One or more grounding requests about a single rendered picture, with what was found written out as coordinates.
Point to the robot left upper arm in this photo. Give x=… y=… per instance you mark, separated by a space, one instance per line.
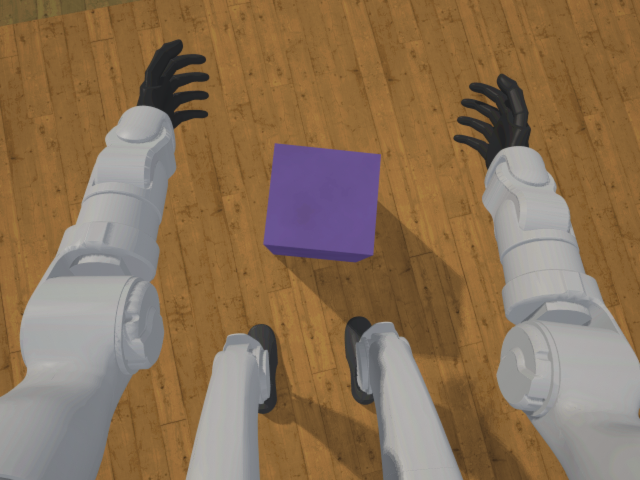
x=84 y=337

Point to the robot right forearm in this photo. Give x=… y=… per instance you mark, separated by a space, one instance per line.
x=544 y=274

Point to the carton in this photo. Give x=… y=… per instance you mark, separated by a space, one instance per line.
x=322 y=203

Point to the right robot hand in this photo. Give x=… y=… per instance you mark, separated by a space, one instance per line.
x=510 y=121

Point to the right robot thigh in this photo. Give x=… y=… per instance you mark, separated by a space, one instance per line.
x=413 y=442

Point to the left robot foot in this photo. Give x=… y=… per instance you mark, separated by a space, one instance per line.
x=266 y=337

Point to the robot right upper arm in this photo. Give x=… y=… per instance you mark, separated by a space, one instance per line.
x=580 y=388

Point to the left robot hand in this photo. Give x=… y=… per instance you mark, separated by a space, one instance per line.
x=160 y=83

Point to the robot left forearm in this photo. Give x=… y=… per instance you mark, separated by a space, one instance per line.
x=122 y=208

